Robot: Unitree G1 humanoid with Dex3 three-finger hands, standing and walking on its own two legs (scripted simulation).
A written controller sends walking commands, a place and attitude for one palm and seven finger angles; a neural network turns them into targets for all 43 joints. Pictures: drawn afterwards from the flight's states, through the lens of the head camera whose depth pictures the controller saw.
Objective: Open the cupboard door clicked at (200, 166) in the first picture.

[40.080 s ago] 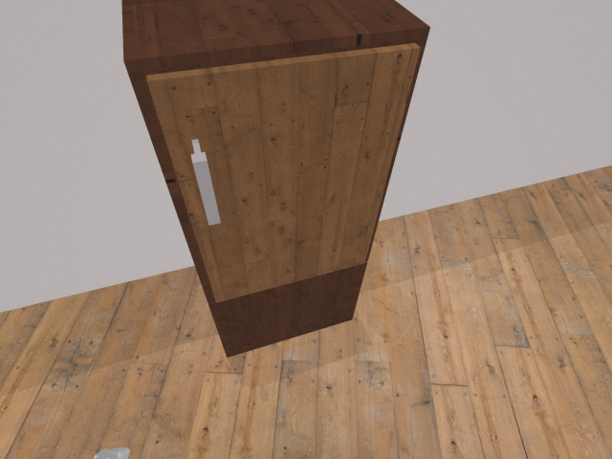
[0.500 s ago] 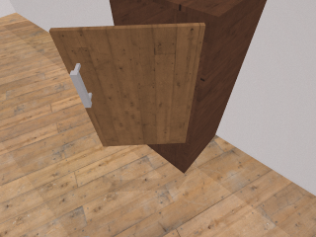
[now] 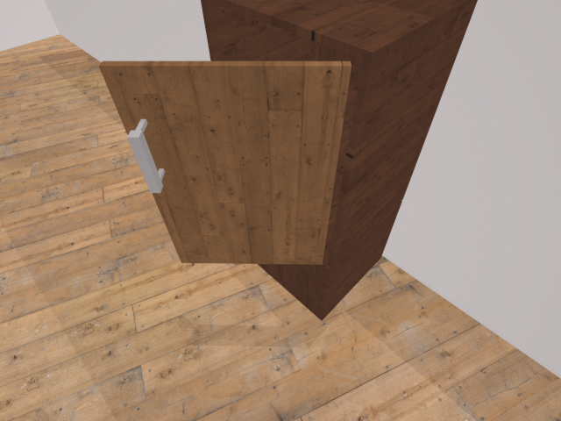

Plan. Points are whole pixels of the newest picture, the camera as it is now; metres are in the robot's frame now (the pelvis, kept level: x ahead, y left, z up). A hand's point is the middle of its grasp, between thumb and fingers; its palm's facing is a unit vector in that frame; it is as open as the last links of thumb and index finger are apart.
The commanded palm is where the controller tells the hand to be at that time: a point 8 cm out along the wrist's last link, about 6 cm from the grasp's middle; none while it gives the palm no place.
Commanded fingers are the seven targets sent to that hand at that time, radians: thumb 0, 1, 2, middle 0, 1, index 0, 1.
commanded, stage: come to a stop and stand still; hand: left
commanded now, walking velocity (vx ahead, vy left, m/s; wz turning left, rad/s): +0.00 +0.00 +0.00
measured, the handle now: (149, 157) +0.56 +0.29 +0.05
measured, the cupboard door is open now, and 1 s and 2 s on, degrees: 44 44 44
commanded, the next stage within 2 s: look again from close up in 0.76 s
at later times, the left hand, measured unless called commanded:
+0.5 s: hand out of the picture +0.02 +0.19 -0.17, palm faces +0.02 -0.98 -0.19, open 7.4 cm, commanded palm none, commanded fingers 0.00 0.90 0.90 -0.20 -0.30 -0.20 -0.30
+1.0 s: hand out of the picture +0.03 +0.21 -0.17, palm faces +0.02 -0.98 -0.21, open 7.4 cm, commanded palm none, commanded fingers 0.00 0.90 0.90 -0.20 -0.30 -0.20 -0.30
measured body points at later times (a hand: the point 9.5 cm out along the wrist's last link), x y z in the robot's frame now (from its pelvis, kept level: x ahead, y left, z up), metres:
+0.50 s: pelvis +0.02 +0.01 +0.00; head +0.03 +0.02 +0.45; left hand +0.02 +0.24 -0.16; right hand +0.05 -0.21 -0.15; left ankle +0.04 +0.15 -0.74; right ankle -0.03 -0.08 -0.74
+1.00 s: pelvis +0.03 +0.03 +0.01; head +0.03 +0.03 +0.46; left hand +0.03 +0.27 -0.15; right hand +0.05 -0.20 -0.15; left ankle +0.04 +0.15 -0.74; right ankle -0.03 -0.08 -0.74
